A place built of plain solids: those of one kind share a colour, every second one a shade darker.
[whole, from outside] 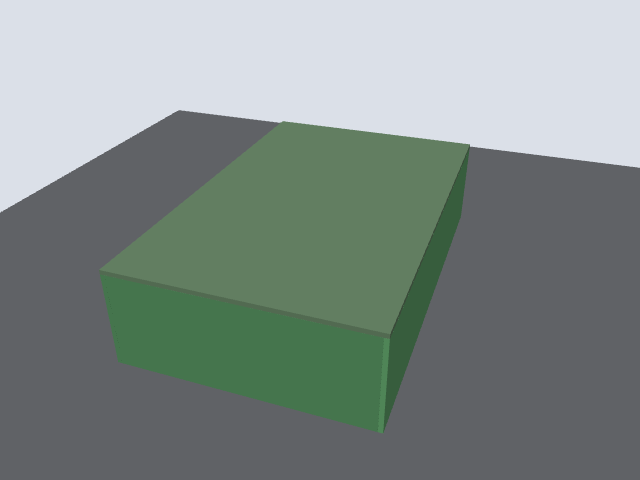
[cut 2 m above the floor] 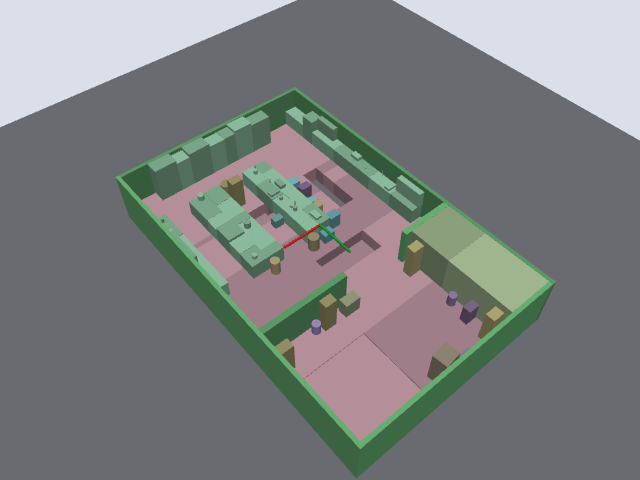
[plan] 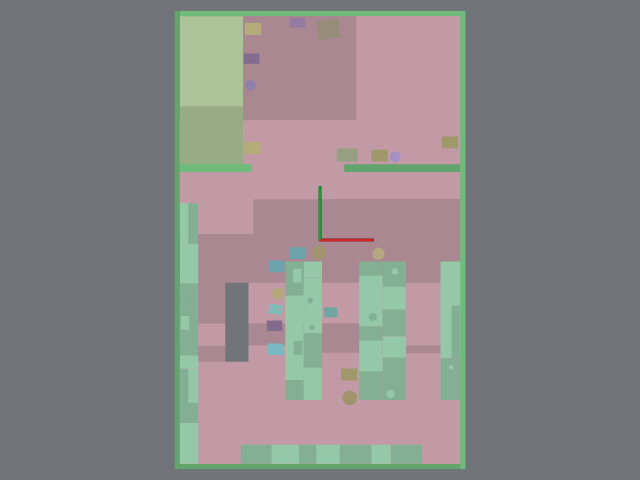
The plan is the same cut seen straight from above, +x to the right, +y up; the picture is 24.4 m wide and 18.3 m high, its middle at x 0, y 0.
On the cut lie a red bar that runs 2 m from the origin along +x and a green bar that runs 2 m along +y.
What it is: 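The back of house of a large kitchen; an old cooking hall and a later wing, as decades of use have left them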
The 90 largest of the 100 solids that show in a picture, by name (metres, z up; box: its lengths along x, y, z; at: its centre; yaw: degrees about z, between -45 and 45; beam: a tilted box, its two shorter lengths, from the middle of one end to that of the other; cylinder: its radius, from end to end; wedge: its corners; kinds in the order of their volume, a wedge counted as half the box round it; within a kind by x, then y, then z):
{
 "floor_1": {"box": [1.74, 0.36, 0.92], "at": [-4.48, -4.47, 0.41]},
 "floor_2": {"box": [1.74, 0.3, 0.92], "at": [-4.48, -4.16, 0.41]},
 "floor_3": {"box": [1.74, 0.51, 0.92], "at": [-4.48, -3.78, 0.41]},
 "floor_4": {"box": [1.74, 0.38, 0.92], "at": [-4.48, -3.35, 0.41]},
 "floor_5": {"box": [1.74, 1.56, 0.92], "at": [-4.48, -2.41, 0.41]},
 "floor_6": {"box": [2.82, 1.34, 0.92], "at": [-3.94, 0.89, 0.41]},
 "floor_7": {"box": [6.74, 3.99, 0.92], "at": [-1.98, 6.55, 0.41]},
 "floor_8": {"box": [2.81, 0.3, 0.92], "at": [-1.33, -4.16, 0.41]},
 "floor_9": {"box": [2.81, 0.51, 0.92], "at": [-1.33, -3.78, 0.41]},
 "floor_10": {"box": [3.01, 1.34, 0.19], "at": [-1.04, 0.89, 0.05]},
 "floor_11": {"box": [10.71, 3.91, 0.92], "at": [0.0, -6.59, 0.41]},
 "floor_12": {"box": [10.71, 1.86, 0.92], "at": [0.0, -0.7, 0.41]},
 "floor_13": {"box": [10.71, 3.02, 0.92], "at": [0.0, 3.06, 0.41]},
 "floor_14": {"box": [6.01, 0.37, 0.92], "at": [0.27, -3.35, 0.41]},
 "floor_15": {"box": [1.44, 0.78, 0.22], "at": [0.79, -3.92, 0.06]},
 "floor_16": {"box": [8.08, 0.35, 0.92], "at": [1.31, -4.47, 0.41]},
 "floor_17": {"box": [8.08, 1.55, 0.92], "at": [1.31, -2.4, 0.41]},
 "floor_18": {"box": [4.9, 1.34, 0.92], "at": [2.9, 0.89, 0.41]},
 "floor_19": {"box": [3.98, 3.99, 0.87], "at": [3.37, 6.55, 0.39]},
 "floor_20": {"box": [3.86, 0.29, 0.92], "at": [3.43, -4.17, 0.41]},
 "floor_21": {"box": [1.34, 0.87, 0.92], "at": [3.94, -3.6, 0.41]},
 "wall_1": {"box": [0.2, 17.47, 4.29], "at": [-5.44, 0.0, 2.1]},
 "wall_2": {"box": [2.74, 0.3, 3.38], "at": [-3.97, 2.74, 2.56]},
 "wall_3": {"box": [10.69, 0.2, 4.29], "at": [0.0, -8.64, 2.1]},
 "wall_4": {"box": [10.69, 0.2, 4.29], "at": [0.0, 8.64, 2.1]},
 "wall_5": {"box": [4.42, 0.3, 3.38], "at": [3.13, 2.74, 2.56]},
 "wall_6": {"box": [0.2, 17.47, 4.29], "at": [5.44, 0.0, 2.1]},
 "roof_1": {"box": [11.09, 17.47, 0.2], "at": [0.0, 0.0, 4.34]},
 "unit_1": {"box": [0.32, 1.3, 0.79], "at": [-5.18, -5.55, 2.14]},
 "unit_2": {"box": [0.32, 1.54, 0.85], "at": [-5.18, 0.63, 2.18]},
 "unit_3": {"box": [0.7, 1.56, 0.88], "at": [-4.99, -7.76, 1.31]},
 "unit_4": {"box": [0.7, 0.78, 1.52], "at": [-4.99, -6.59, 1.63]},
 "unit_5": {"box": [0.7, 1.3, 0.87], "at": [-4.99, -5.55, 1.3]},
 "unit_6": {"box": [0.7, 0.5, 0.88], "at": [-4.99, -4.65, 1.31]},
 "unit_7": {"box": [0.7, 2.16, 0.87], "at": [-4.99, -3.32, 1.3]},
 "unit_8": {"box": [0.7, 0.58, 0.86], "at": [-4.99, -1.94, 1.3]},
 "unit_9": {"box": [0.7, 1.51, 0.86], "at": [-4.99, -0.9, 1.3]},
 "unit_10": {"box": [0.7, 1.54, 0.89], "at": [-4.99, 0.63, 1.31]},
 "unit_11": {"box": [1.17, 0.73, 1.8], "at": [-2.44, -8.17, 1.77]},
 "unit_12": {"box": [1.05, 0.73, 1.99], "at": [-1.32, -8.17, 1.86]},
 "unit_13": {"box": [0.7, 0.77, 0.87], "at": [-0.97, -5.72, 1.3]},
 "unit_14": {"box": [0.7, 1.85, 0.88], "at": [-0.97, -4.41, 1.31]},
 "unit_15": {"box": [0.7, 1.36, 0.89], "at": [-0.97, -2.81, 1.31]},
 "unit_16": {"box": [0.7, 1.31, 0.9], "at": [-0.97, -1.47, 1.32]},
 "unit_17": {"box": [0.66, 0.73, 1.84], "at": [-0.47, -8.17, 1.79]},
 "unit_18": {"box": [0.7, 1.23, 0.89], "at": [-0.27, -5.49, 1.31]},
 "unit_19": {"box": [0.7, 1.32, 0.89], "at": [-0.27, -4.21, 1.31]},
 "unit_20": {"box": [0.7, 0.69, 0.87], "at": [-0.27, -3.2, 1.3]},
 "unit_21": {"box": [0.7, 1.42, 0.9], "at": [-0.27, -2.15, 1.32]},
 "unit_22": {"box": [0.7, 0.62, 0.9], "at": [-0.27, -1.13, 1.32]},
 "unit_23": {"box": [0.9, 0.73, 1.82], "at": [0.31, -8.17, 1.78]},
 "unit_24": {"box": [1.21, 0.73, 2.01], "at": [1.36, -8.17, 1.87]},
 "unit_25": {"box": [0.89, 1.1, 0.9], "at": [1.94, -5.55, 1.32]},
 "unit_26": {"box": [0.89, 1.17, 0.88], "at": [1.94, -4.42, 1.31]},
 "unit_27": {"box": [0.89, 0.53, 0.89], "at": [1.94, -3.57, 1.31]},
 "unit_28": {"box": [0.89, 1.07, 0.87], "at": [1.94, -2.77, 1.3]},
 "unit_29": {"box": [0.89, 0.86, 0.87], "at": [1.94, -1.8, 1.3]},
 "unit_30": {"box": [0.89, 0.55, 0.88], "at": [1.94, -1.09, 1.31]},
 "unit_31": {"box": [0.74, 0.73, 1.81], "at": [2.33, -8.17, 1.77]},
 "unit_32": {"box": [0.89, 0.95, 0.87], "at": [2.83, -5.63, 1.3]},
 "unit_33": {"box": [0.89, 0.67, 0.88], "at": [2.83, -4.82, 1.31]},
 "unit_34": {"box": [0.89, 0.8, 0.88], "at": [2.83, -4.08, 1.31]},
 "unit_35": {"box": [0.89, 1.03, 1.04], "at": [2.83, -3.16, 1.39]},
 "unit_36": {"box": [0.89, 0.87, 0.9], "at": [2.83, -2.21, 1.32]},
 "unit_37": {"box": [0.89, 0.96, 0.87], "at": [2.83, -1.3, 1.3]},
 "unit_38": {"box": [1.19, 0.73, 2.01], "at": [3.3, -8.17, 1.87]},
 "unit_39": {"box": [0.75, 1.6, 0.9], "at": [4.97, -5.3, 1.32]},
 "unit_40": {"box": [0.75, 2.0, 0.86], "at": [4.97, -3.5, 1.3]},
 "unit_41": {"box": [0.75, 1.68, 0.86], "at": [4.97, -1.66, 1.3]},
 "unit_42": {"box": [0.32, 2.0, 0.62], "at": [5.18, -3.5, 2.04]},
 "cold_1": {"box": [2.41, 2.2, 2.31], "at": [-4.14, 3.99, 2.02]},
 "cold_2": {"box": [2.41, 3.45, 2.41], "at": [-4.14, 6.81, 2.08]},
 "trolley_1": {"box": [0.62, 0.46, 1.79], "at": [-2.58, 3.51, 1.76]},
 "trolley_2": {"box": [0.62, 0.46, 1.72], "at": [-2.55, 8.04, 1.73]},
 "trolley_3": {"box": [0.62, 0.46, 1.72], "at": [1.11, -5.13, 1.73]},
 "trolley_4": {"box": [0.62, 0.46, 1.8], "at": [2.27, 3.22, 1.77]},
 "trolley_5": {"box": [0.62, 0.46, 1.74], "at": [4.96, 3.72, 1.74]},
 "cage_1": {"box": [0.85, 0.72, 1.66], "at": [0.33, 8.03, 1.7], "yaw": 6.7},
 "bin_1": {"cylinder": 0.23, "from": [-1.6, -2.04, 0.87], "to": [-1.6, -2.04, 1.59]},
 "bin_2": {"cylinder": 0.27, "from": [-0.03, -0.49, 0.87], "to": [-0.03, -0.49, 1.65]},
 "bin_3": {"cylinder": 0.28, "from": [1.13, -6.02, 0.87], "to": [1.13, -6.02, 1.69]},
 "bin_4": {"cylinder": 0.23, "from": [2.23, -0.52, 0.87], "to": [2.23, -0.52, 1.66]},
 "crate_1": {"box": [0.6, 0.4, 0.93], "at": [-2.6, 6.91, 1.33]},
 "crate_2": {"box": [0.6, 0.4, 0.93], "at": [-1.74, -3.27, 1.33]},
 "crate_3": {"box": [0.6, 0.4, 0.62], "at": [-0.86, 8.29, 1.18]},
 "carton_1": {"box": [0.6, 0.45, 0.59], "at": [-1.7, -4.16, 1.16]},
 "carton_2": {"box": [0.6, 0.45, 0.78], "at": [-1.65, -1.01, 1.26]},
 "carton_3": {"box": [0.6, 0.45, 0.53], "at": [-0.86, -0.5, 1.13]},
 "sack_1": {"box": [0.8, 0.5, 0.83], "at": [1.04, 3.24, 1.28]},
 "bucket_1": {"box": [0.52, 0.38, 0.5], "at": [0.41, -2.76, 1.12]}
}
